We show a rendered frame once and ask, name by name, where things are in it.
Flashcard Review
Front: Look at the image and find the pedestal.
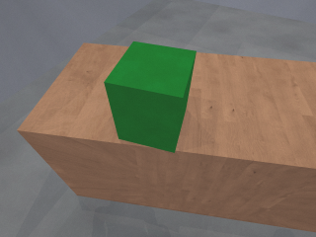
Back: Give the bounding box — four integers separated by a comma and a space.
17, 42, 316, 233

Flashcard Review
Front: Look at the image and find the carton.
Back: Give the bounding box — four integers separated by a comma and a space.
104, 41, 197, 153

